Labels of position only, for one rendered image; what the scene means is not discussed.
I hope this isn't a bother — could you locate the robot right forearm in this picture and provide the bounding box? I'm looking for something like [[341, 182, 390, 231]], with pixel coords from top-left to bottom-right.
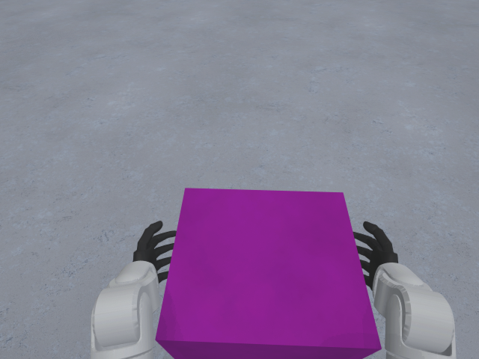
[[372, 263, 457, 359]]

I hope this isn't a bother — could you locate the carton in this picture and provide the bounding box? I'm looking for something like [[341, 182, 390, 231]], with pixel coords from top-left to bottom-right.
[[155, 188, 382, 359]]

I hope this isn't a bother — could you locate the robot left hand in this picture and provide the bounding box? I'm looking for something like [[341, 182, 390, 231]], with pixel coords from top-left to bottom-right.
[[133, 221, 177, 283]]

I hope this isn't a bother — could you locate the robot right hand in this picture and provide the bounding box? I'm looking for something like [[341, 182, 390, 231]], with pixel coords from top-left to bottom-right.
[[353, 221, 398, 290]]

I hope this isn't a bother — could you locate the robot left forearm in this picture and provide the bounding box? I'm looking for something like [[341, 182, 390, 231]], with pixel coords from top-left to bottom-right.
[[91, 261, 160, 359]]

